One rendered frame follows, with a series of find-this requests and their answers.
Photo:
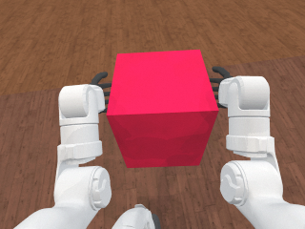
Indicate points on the left robot thigh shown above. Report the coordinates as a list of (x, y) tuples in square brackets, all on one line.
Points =
[(135, 218)]

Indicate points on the right robot forearm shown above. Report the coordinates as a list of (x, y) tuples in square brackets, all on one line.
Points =
[(248, 101)]

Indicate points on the left robot shin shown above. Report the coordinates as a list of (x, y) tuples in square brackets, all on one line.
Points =
[(141, 206)]

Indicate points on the robot left hand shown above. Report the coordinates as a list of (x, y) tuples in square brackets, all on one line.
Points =
[(95, 81)]

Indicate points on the left robot upper arm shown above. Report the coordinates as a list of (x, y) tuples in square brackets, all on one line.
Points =
[(80, 192)]

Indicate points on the robot right hand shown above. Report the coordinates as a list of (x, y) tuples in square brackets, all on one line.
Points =
[(225, 74)]

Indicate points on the left robot forearm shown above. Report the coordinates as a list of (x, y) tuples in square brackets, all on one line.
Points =
[(79, 106)]

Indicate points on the right robot upper arm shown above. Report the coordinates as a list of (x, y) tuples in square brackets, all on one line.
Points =
[(255, 188)]

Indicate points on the carton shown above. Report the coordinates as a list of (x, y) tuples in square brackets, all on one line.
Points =
[(161, 108)]

